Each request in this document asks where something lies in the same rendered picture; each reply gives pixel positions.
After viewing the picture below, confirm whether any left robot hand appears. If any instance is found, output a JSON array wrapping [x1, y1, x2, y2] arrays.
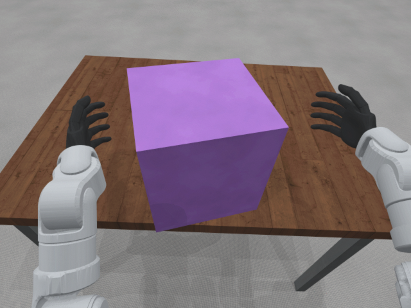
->
[[66, 96, 112, 149]]

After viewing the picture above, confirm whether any robot right upper arm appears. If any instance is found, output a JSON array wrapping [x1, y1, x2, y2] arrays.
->
[[394, 261, 411, 308]]

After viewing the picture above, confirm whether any right robot forearm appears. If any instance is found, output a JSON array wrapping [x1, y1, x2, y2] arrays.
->
[[355, 127, 411, 253]]

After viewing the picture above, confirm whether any right robot hand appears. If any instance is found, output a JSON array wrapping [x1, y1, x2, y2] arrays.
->
[[310, 84, 377, 148]]

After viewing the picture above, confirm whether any left robot forearm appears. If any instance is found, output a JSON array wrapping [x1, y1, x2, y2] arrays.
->
[[31, 145, 106, 308]]

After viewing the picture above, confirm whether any carton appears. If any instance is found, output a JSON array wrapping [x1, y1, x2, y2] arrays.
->
[[127, 58, 289, 232]]

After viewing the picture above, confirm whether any table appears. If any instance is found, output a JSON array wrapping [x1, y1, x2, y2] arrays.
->
[[0, 55, 392, 291]]

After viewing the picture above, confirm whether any robot left upper arm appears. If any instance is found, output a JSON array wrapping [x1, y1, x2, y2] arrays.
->
[[41, 295, 109, 308]]

